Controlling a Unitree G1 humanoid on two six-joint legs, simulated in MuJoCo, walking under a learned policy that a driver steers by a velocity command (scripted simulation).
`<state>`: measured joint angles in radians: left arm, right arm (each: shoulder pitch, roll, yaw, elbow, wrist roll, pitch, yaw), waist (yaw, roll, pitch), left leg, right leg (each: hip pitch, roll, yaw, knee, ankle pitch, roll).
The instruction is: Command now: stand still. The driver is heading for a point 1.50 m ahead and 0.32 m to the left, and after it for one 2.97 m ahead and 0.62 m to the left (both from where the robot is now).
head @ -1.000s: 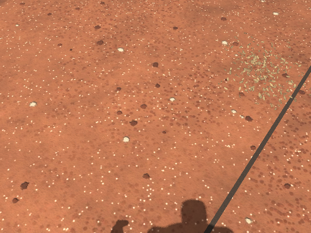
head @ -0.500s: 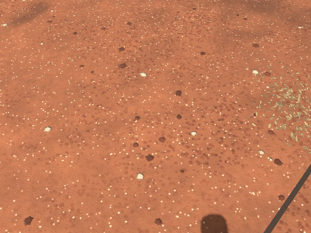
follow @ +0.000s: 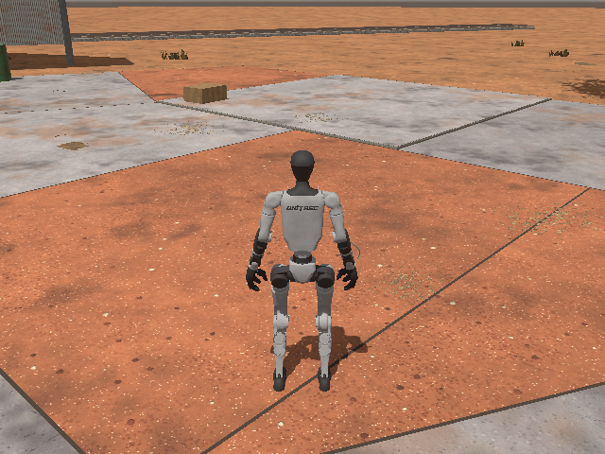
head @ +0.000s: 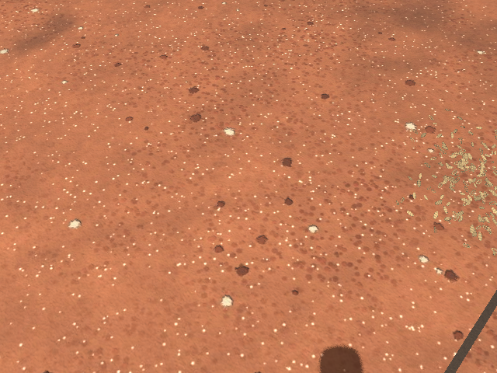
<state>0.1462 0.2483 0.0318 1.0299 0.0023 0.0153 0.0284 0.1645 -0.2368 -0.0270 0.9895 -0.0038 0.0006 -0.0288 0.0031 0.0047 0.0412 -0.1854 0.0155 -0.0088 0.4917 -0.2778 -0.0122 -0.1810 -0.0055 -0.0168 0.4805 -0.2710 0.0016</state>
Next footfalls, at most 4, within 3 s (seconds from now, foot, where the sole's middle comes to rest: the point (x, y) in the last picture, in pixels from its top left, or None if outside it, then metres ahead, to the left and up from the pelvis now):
0.92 right None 0.41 -0.11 -0.78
1.48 left None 0.37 0.12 -0.78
1.96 right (253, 289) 0.76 0.02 -0.78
2.48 left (148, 232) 0.97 0.37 -0.78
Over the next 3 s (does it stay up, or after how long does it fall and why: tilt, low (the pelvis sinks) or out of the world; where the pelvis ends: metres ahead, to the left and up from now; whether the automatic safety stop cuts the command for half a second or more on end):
stays up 1.13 0.29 -0.02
